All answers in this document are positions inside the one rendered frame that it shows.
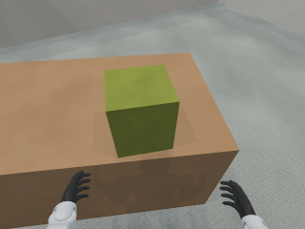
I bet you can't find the robot right hand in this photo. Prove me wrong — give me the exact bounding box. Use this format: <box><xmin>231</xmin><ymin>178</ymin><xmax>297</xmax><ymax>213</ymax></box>
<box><xmin>219</xmin><ymin>180</ymin><xmax>256</xmax><ymax>219</ymax></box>

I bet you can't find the robot left hand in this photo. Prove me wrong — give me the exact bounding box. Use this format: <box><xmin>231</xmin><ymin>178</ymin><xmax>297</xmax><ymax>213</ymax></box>
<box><xmin>60</xmin><ymin>170</ymin><xmax>92</xmax><ymax>203</ymax></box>

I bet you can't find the left robot forearm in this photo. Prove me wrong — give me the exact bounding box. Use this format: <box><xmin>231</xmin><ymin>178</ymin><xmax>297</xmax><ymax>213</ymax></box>
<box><xmin>47</xmin><ymin>201</ymin><xmax>77</xmax><ymax>229</ymax></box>

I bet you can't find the carton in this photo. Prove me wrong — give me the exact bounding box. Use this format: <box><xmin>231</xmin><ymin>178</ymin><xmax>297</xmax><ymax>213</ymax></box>
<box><xmin>105</xmin><ymin>64</ymin><xmax>180</xmax><ymax>158</ymax></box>

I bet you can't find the right robot forearm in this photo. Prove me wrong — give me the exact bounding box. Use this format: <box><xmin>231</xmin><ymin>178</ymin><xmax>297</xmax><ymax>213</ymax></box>
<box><xmin>241</xmin><ymin>215</ymin><xmax>269</xmax><ymax>229</ymax></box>

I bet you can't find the pedestal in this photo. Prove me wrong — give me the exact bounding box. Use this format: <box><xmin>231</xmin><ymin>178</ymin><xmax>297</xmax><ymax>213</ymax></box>
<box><xmin>0</xmin><ymin>52</ymin><xmax>239</xmax><ymax>229</ymax></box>

